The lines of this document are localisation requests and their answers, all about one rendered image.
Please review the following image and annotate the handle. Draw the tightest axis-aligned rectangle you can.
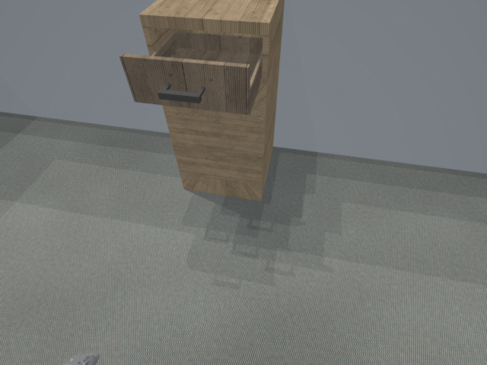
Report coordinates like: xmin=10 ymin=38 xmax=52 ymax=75
xmin=158 ymin=83 xmax=205 ymax=103

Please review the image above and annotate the cabinet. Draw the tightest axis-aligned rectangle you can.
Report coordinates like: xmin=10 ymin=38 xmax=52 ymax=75
xmin=139 ymin=0 xmax=285 ymax=201

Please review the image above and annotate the drawer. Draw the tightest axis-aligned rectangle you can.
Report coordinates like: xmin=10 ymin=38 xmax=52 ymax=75
xmin=119 ymin=31 xmax=263 ymax=115

